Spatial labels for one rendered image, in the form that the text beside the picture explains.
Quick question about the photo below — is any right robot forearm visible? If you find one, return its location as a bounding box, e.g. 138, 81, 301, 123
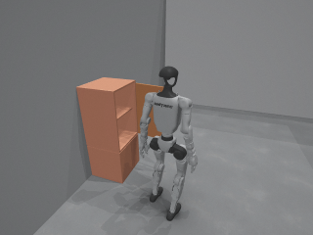
183, 125, 196, 157

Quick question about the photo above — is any robot left upper arm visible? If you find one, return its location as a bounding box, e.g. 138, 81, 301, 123
140, 92, 156, 124

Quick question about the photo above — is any left robot forearm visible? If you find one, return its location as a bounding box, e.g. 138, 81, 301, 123
139, 122, 149, 143

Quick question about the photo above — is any right robot shin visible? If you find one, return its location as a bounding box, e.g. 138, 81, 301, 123
169, 176, 185, 213

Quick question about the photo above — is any left robot shin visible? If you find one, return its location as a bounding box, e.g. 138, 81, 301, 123
153, 162, 163, 195

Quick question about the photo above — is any robot shin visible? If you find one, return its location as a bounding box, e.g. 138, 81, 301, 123
153, 162, 163, 195
169, 176, 185, 213

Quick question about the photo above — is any robot right upper arm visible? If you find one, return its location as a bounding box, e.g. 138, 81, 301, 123
178, 96, 193, 134

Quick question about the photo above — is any left robot hand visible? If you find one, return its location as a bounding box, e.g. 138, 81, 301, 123
139, 142, 150, 158

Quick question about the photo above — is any cupboard door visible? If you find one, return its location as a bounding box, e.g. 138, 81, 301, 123
135, 83, 164, 137

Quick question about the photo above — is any right robot hand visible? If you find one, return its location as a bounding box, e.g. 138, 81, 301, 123
186, 155, 198, 173

